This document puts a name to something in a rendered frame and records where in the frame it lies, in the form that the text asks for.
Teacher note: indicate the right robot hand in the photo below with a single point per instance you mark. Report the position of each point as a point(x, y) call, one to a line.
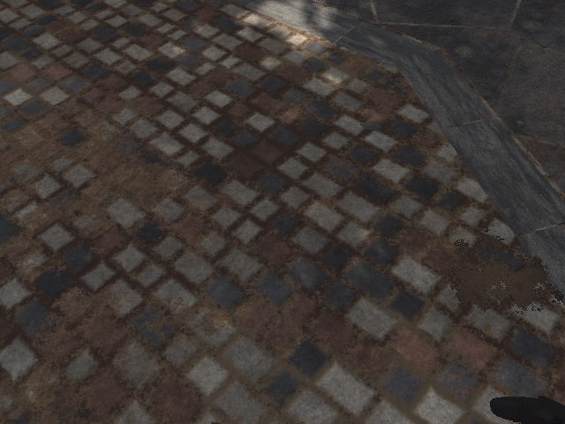
point(529, 410)

